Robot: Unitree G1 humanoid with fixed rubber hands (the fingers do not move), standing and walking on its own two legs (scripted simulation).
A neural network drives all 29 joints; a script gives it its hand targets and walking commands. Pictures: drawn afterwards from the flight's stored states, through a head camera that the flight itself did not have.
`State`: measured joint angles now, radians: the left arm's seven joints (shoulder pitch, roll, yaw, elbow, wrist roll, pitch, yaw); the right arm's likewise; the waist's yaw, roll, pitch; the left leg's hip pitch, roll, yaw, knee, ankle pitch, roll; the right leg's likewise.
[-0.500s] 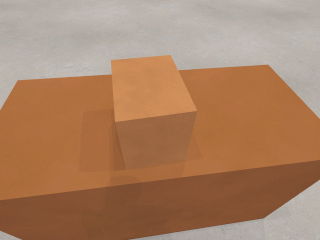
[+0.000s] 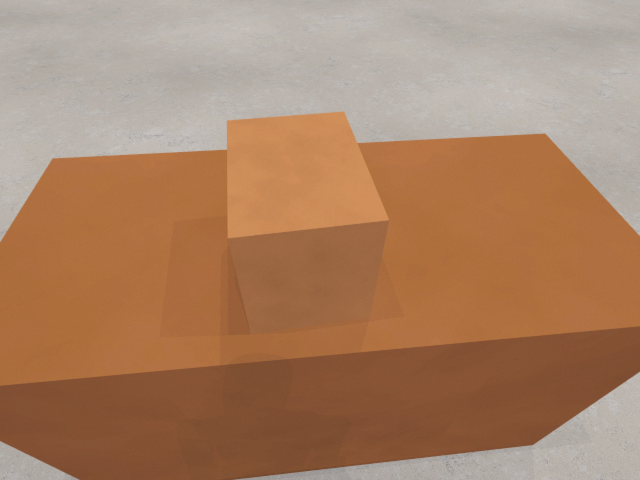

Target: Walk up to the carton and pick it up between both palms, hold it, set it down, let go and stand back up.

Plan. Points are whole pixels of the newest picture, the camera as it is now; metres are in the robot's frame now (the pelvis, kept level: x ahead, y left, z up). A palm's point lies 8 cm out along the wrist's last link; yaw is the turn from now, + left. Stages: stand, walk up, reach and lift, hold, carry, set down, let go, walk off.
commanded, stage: stand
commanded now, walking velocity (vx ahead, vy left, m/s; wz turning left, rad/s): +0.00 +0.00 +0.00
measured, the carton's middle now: (298, 219) +0.50 +0.04 +0.05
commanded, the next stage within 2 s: none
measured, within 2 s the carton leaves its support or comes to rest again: neither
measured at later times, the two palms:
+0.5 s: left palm out of the picture -0.02 +0.20 -0.15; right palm out of the picture -0.04 -0.23 -0.14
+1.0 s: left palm out of the picture -0.02 +0.19 -0.15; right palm out of the picture -0.04 -0.22 -0.15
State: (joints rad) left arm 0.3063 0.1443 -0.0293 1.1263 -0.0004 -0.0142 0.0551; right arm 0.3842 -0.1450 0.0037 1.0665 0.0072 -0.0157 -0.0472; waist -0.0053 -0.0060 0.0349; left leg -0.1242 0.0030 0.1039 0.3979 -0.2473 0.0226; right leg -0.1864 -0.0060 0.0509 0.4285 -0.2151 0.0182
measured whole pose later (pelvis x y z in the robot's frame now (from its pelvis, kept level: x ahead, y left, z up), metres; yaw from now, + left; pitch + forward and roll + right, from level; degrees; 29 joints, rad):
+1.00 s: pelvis +0.00 -0.01 +0.00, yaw +0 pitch -1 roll +0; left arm 0.33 0.12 -0.02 1.11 0.01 -0.01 0.02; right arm 0.36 -0.12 0.00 1.09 -0.02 0.00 -0.03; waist -0.01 0.00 0.04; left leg -0.16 0.04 0.09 0.45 -0.27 0.00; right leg -0.20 0.03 0.04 0.43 -0.21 -0.01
